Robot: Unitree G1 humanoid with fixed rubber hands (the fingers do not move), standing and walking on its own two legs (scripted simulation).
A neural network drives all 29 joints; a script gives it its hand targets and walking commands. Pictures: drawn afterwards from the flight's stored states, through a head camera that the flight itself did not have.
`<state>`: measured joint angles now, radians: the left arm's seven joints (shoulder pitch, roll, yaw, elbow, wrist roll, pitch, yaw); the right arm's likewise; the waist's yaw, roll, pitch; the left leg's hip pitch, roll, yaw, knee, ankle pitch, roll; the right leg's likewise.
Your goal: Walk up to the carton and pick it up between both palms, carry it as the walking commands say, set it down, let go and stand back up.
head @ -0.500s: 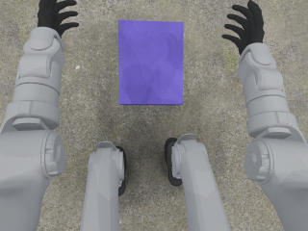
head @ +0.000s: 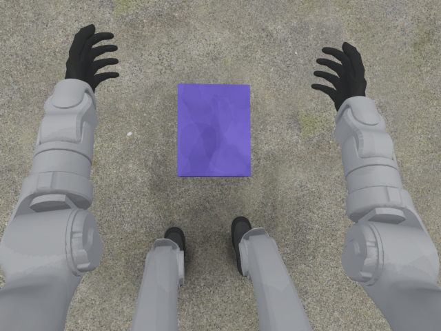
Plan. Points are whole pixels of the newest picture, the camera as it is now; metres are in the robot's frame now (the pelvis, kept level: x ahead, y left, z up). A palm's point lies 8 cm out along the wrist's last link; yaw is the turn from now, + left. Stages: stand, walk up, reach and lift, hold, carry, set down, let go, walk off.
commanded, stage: set down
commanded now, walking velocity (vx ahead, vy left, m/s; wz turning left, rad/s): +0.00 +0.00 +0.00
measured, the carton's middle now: (213, 133) +0.51 -0.04 -0.57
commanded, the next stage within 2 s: let go in 0.08 s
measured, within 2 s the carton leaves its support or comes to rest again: neither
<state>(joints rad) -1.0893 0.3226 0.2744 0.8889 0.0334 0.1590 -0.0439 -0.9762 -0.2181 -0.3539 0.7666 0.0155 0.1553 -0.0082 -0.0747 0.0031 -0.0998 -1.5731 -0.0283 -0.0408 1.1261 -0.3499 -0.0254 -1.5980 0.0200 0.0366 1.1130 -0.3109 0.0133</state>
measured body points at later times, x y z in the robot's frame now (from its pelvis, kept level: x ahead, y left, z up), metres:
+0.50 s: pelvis +0.04 +0.00 +0.07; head +0.27 +0.00 +0.46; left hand +0.42 +0.20 -0.04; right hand +0.39 -0.24 -0.04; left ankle +0.06 +0.13 -0.61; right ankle +0.08 -0.12 -0.61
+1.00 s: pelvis +0.09 +0.01 +0.13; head +0.13 +0.01 +0.58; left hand +0.28 +0.25 +0.05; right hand +0.26 -0.22 +0.05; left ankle +0.06 +0.13 -0.61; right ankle +0.08 -0.12 -0.61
